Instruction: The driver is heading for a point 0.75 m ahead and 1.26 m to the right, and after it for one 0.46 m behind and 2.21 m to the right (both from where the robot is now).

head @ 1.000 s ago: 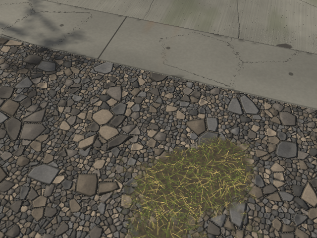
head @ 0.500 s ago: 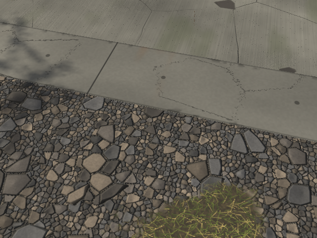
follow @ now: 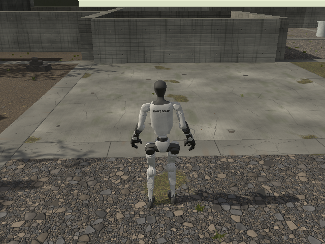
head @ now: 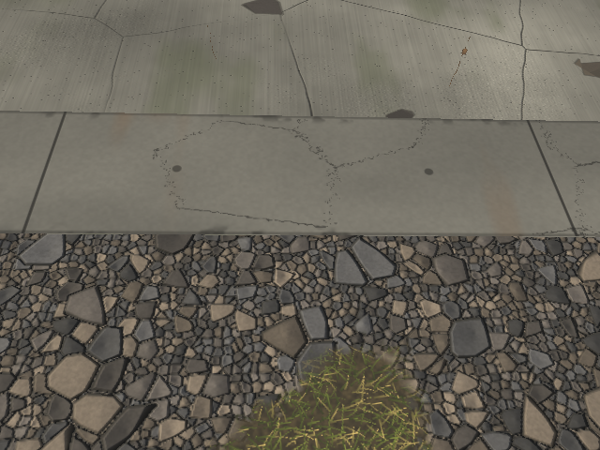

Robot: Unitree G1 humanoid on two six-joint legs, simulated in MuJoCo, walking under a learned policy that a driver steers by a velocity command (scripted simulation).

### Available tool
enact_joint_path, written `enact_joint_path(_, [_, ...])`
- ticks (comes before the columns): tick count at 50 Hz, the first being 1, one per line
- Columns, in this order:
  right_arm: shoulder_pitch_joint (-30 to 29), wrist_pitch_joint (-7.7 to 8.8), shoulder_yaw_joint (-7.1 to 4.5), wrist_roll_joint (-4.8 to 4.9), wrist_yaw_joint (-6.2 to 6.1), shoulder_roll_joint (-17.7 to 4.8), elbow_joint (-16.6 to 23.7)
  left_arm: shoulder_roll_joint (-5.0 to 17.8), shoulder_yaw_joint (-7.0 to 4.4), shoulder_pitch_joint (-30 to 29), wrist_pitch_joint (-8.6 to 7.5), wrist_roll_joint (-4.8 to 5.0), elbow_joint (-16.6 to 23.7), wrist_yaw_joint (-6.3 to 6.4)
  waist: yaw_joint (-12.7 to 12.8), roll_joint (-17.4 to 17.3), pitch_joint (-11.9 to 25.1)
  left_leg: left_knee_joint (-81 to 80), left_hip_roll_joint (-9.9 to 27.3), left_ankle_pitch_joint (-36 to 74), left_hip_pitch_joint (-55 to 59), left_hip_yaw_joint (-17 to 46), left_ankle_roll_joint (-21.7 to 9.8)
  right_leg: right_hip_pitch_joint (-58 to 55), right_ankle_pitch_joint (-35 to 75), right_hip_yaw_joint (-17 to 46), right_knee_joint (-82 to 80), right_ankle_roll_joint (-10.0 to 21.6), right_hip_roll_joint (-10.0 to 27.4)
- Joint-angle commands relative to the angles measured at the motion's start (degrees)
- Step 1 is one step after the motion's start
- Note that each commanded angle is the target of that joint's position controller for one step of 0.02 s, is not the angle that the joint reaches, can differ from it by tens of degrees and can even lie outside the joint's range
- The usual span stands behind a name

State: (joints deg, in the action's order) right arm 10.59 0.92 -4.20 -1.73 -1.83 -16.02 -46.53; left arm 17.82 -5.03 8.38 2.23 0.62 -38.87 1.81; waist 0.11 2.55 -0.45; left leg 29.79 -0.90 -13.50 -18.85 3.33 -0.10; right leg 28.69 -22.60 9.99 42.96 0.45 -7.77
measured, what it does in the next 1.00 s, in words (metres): steps on the spot, turning right: right foot, then left foot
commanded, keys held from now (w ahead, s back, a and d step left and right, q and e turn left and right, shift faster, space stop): e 1.00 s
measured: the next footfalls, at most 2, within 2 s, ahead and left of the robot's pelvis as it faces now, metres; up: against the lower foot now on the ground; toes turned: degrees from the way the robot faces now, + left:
right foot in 0.38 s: +0.01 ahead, -0.14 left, +0.00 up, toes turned -16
left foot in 0.84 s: +0.11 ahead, +0.06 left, +0.00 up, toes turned -35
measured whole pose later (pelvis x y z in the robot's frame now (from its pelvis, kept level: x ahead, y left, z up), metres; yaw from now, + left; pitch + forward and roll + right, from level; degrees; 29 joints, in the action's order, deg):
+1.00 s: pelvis +0.01 -0.01 +0.01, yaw -36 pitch +2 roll +0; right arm 9.0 0.3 -3.8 -1.0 -1.7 -15.0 -38.8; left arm 20.8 -6.2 11.2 3.5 1.4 -35.8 1.1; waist -0.1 3.1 -2.1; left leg 26.7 0.7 -13.6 -14.7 -1.2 -0.9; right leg 31.0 -24.7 5.5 66.4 -4.3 -3.7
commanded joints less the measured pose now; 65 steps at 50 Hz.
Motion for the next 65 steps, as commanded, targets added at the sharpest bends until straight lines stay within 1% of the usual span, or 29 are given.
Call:
enact_joint_path(1, [-5.3, 0.8, -1.65, -0.22, -0.67, -7.3, 6.5, 9.2, -3.08, 4.3, -0.79, 0.06, 2.6, -0.34, 2.7, -10.2, 4.4, -11.6, 19.0, 17.1, 8.6, 16.2, -11.5, 8.4, -5.6, -1.4, 22.5, -2.2, 3.3])
enact_joint_path(3, [-5.2, 0.5, -1.07, 1.17, -1.0, -6.3, 6.8, 6.4, -2.43, 5.1, 0.34, -0.04, 1.8, -0.17, 1.7, -9.2, 3.1, -10.5, 15.8, 19.3, 9.8, 9.8, -9.8, 10.3, -1.2, -2.8, 28.5, -4.2, 4.1])
enact_joint_path(6, [-1.4, -0.4, -1.25, 0.76, -1.58, -7.2, 6.5, 4.2, -1.35, 0.3, 0.49, 0.89, 4.9, -0.58, -1.2, -11.3, 2.2, -11.2, 14.6, 20.8, 13.5, 4.6, -11.0, 12.0, 2.2, -6.5, 22.9, -5.9, 5.9])
enact_joint_path(9, [1.1, -0.96, -2.06, 0.89, -1.79, -9.3, 6.4, 3.3, -0.69, -2.4, 0.4, 0.64, 7.2, -1.18, -3.1, -12.7, 3.9, -10.6, 16.9, 22.6, 17.6, 3.5, -12.2, 9.5, 1.4, -7.9, 14.4, -6.7, 8.4])
enact_joint_path(14, [-0.5, -1.07, -3.17, 1.83, -0.51, -11.8, 7.2, 3.9, -0.8, -1.8, 0.82, 0.6, 8.6, -2.43, -2.9, -14.0, 4.4, -9.7, 18.7, 23.3, 13.4, -0.6, -11.8, -2.2, 0.8, -12.9, 1.6, -4.2, 8.8])
enact_joint_path(17, [-1.9, -0.88, -3.38, 3.31, 0.02, -11.9, 7.1, 3.9, -1.4, 1.2, 1.2, 0.7, 8.2, -3.15, -0.5, -13.5, 4.4, -5.1, 18.9, 21.8, 12.4, -2.6, -9.0, -9.2, 7.4, -14.8, -11.6, -0.6, 7.6])
enact_joint_path(18, [-1.0, -0.74, -3.11, 3.64, 0.15, -10.7, 6.4, 4.4, -1.9, 3.7, 1.17, 0.57, 7.2, -2.97, 0.5, -11.8, 5.1, -1.0, 17.4, 18.7, 9.9, -4.8, -6.4, -15.1, 12.9, -14.9, -18.0, 1.2, 6.2])
enact_joint_path(19, [2.2, -0.53, -2.52, 2.63, 0.48, -8.2, 5.5, 7.5, -3.04, 6.4, 1.01, 0.55, 6.7, -2.33, 0.6, -4.2, 6.9, 8.3, 14.1, 10.1, 2.1, -9.5, -1.8, -25.4, 25.0, -8.2, -21.2, 3.6, 9.6])
enact_joint_path(20, [1.2, -0.34, -0.62, -1.11, 0.97, -3.3, 8.6, 15.1, -4.44, 7.7, 0.69, -0.04, 8.1, -1.27, -0.9, 16.0, 7.7, 27.9, 6.3, -23.8, -17.1, -12.7, 4.0, -35.9, 51.6, 14.1, -18.7, 11.5, 26.3])
enact_joint_path(21, [-4.2, 0.05, -1.42, -0.01, 0.58, -6.3, 10.4, 13.9, -3.75, 8.8, -0.72, -1.93, 8.8, -2.03, 3.7, 12.3, 11.6, 37.9, 2.3, -27.6, -21.7, -3.1, 4.9, -31.3, 51.0, 20.1, -20.5, 21.5, 31.4])
enact_joint_path(22, [-6.2, -0.15, -2.07, 1.64, 0.26, -8.5, 10.5, 12.2, -3.19, 7.1, -1.81, -2.19, 8.3, -2.39, 3.5, 7.3, 9.0, 41.4, 3.3, -23.3, -22.2, -0.6, 4.4, -28.6, 44.5, 15.3, -21.9, 19.9, 28.0])
enact_joint_path(24, [-5.1, -0.72, -2.52, 1.39, -0.6, -8.8, 9.1, 8.9, -2.16, 1.4, -2.13, -0.23, 8.3, -1.63, 0.5, 3.8, 5.6, 38.5, 4.6, -14.1, -22.0, 0.6, 3.8, -24.5, 35.4, 8.9, -22.0, 13.7, 21.8])
enact_joint_path(27, [-2.4, -0.79, -2.5, 1.05, -0.47, -7.9, 8.7, 8.3, -1.54, -0.8, -1.53, -0.46, 8.8, -0.78, -1.5, 4.8, 6.5, 35.8, 2.5, -7.7, -16.3, -0.2, 4.6, -19.6, 34.9, 6.8, -22.5, 13.0, 18.8])
enact_joint_path(32, [-4.9, -0.42, -1.43, 1.36, 0.04, -5.6, 9.7, 9.7, -2.07, 0.6, -1.09, -0.17, 8.3, -0.01, 0.2, 5.5, 6.5, 20.6, 0.7, -6.1, -12.7, 0.8, 5.0, -19.5, 26.0, 10.1, -21.8, 12.9, 17.8])
enact_joint_path(38, [-4.6, 0.69, -1.76, 2.14, 1.35, -6.6, 10.6, 10.2, -2.2, -0.5, -0.35, 0.19, 8.7, -0.79, 0.6, 7.3, 5.8, 8.0, -1.6, -7.8, -4.8, 1.3, 3.4, -17.5, 24.3, 18.2, -19.8, 12.3, 16.9])
enact_joint_path(41, [0.0, 1.36, -2.51, 1.77, 1.69, -7.6, 9.6, 8.6, -1.71, -1.8, 0.09, 1.05, 9.1, -0.38, -2.1, 5.5, 6.7, -8.1, 1.1, 5.4, 7.4, 1.6, 0.8, -13.6, 19.5, 17.7, -14.9, 7.6, 12.6])
enact_joint_path(42, [1.5, 1.11, -3.34, 0.73, 1.28, -11.5, 10.1, 5.6, -0.87, 0.6, 0.01, 0.35, 9.2, -0.36, -0.8, -4.1, 8.7, -9.9, 12.5, 11.7, 14.7, 11.2, -3.4, -6.8, 4.7, 11.7, -4.8, 4.1, 7.9])
enact_joint_path(43, [0.6, 0.56, -3.96, -0.81, 1.38, -14.8, 9.5, 6.0, -1.21, 1.6, -0.53, 0.82, 10.6, -0.39, 1.4, -20.3, 5.1, -12.3, 22.8, 21.8, 13.9, 25.1, -13.4, 5.1, -14.1, -0.4, 6.0, 0.5, -1.1])
enact_joint_path(44, [-1.2, 0.85, -3.17, -0.72, 1.2, -11.5, 11.1, 11.0, -2.75, 2.8, -0.97, -0.2, 9.3, -0.32, 0.6, -15.6, 4.9, -12.5, 25.8, 21.7, 11.5, 26.0, -17.3, 6.3, -14.6, -0.1, 19.7, -2.0, 3.4])
enact_joint_path(45, [-3.8, 0.84, -2.26, -0.27, 0.74, -8.5, 11.9, 12.3, -3.57, 3.3, -0.72, 0.43, 7.9, -0.51, 1.4, -11.7, 4.0, -11.7, 22.3, 19.5, 9.7, 19.7, -15.2, 6.0, -10.4, -0.6, 24.5, -2.8, 4.4])
enact_joint_path(47, [-6.7, 0.55, -1.64, 1.15, 0.17, -6.8, 12.5, 9.8, -3.29, 4.5, 0.58, 0.43, 6.1, -0.26, 1.7, -9.6, 2.0, -11.1, 16.7, 16.0, 9.5, 11.1, -11.4, 7.5, -3.7, -2.1, 28.9, -4.8, 5.3])
enact_joint_path(49, [-5.4, -0.07, -1.39, 0.97, -0.43, -6.9, 12.3, 6.9, -2.39, 3.2, 0.97, 0.92, 6.8, -0.64, 0.6, -10.3, 1.4, -11.6, 14.3, 17.6, 9.7, 5.5, -11.3, 7.4, -0.5, -5.2, 27.2, -6.0, 5.8])
enact_joint_path(54, [-2.0, -1.24, -2.61, 0.91, -0.68, -10.1, 11.4, 4.2, -0.82, -1.6, 0.64, 0.48, 9.6, -1.56, -2.8, -12.6, 4.2, -10.8, 17.0, 20.3, 15.8, 2.0, -12.9, 4.0, -1.3, -8.8, 11.8, -6.5, 9.4])
enact_joint_path(59, [-2.9, -1.26, -3.38, 2.55, 0.48, -12.1, 10.8, 5.3, -1.24, 0.7, 1.08, 0.68, 9.8, -2.65, -1.7, -13.8, 4.7, -8.4, 19.0, 21.2, 13.2, -0.8, -11.5, -6.1, 1.4, -13.0, -2.7, -3.5, 8.9])
enact_joint_path(61, [-3.7, -1.13, -3.2, 3.73, 0.6, -11.3, 10.3, 5.2, -1.79, 4.7, 1.2, 0.63, 8.4, -2.86, 1.0, -12.4, 5.1, -3.0, 17.8, 17.9, 10.3, -3.8, -7.9, -14.2, 10.1, -14.8, -14.9, -0.4, 7.0])
enact_joint_path(62, [-0.3, -0.9, -2.62, 3.39, 0.86, -9.0, 8.9, 7.1, -2.62, 7.1, 1.12, 0.49, 7.7, -2.34, 1.3, -7.5, 5.7, 3.5, 15.3, 11.6, 5.0, -7.5, -3.8, -22.0, 17.6, -11.7, -20.1, 1.6, 7.2])
enact_joint_path(63, [0.0, -0.86, -1.37, 0.59, 1.13, -5.2, 10.3, 13.7, -4.22, 9.1, 0.72, 0.47, 8.6, -1.39, 0.5, 9.2, 6.1, 21.2, 8.7, -11.7, -10.5, -13.0, 2.2, -32.2, 37.5, 8.1, -22.2, 6.8, 21.1])
enact_joint_path(64, [-4.6, -0.67, -1.13, 0.06, 0.61, -5.4, 13.4, 16.5, -4.1, 7.4, -0.58, -1.53, 10.1, -1.68, 1.5, 15.2, 6.8, 34.1, 1.8, -26.7, -20.8, -6.3, 4.7, -28.9, 46.6, 21.1, -21.5, 19.3, 31.3])
enact_joint_path(65, [-7.6, -0.73, -1.92, 1.13, 0.17, -8.2, 13.5, 13.3, -3.38, 8.0, -1.8, -2.18, 9.7, -2.19, 4.3, 8.7, 8.2, 39.7, 2.8, -24.7, -21.0, -1.0, 4.3, -27.6, 40.6, 18.2, -22.9, 20.2, 29.1])
Keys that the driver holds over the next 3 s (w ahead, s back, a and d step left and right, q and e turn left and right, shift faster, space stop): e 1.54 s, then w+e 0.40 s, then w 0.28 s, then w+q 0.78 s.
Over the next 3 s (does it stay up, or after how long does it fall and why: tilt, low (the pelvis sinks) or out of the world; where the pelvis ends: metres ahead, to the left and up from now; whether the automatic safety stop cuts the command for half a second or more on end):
stays up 0.20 -0.66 0.01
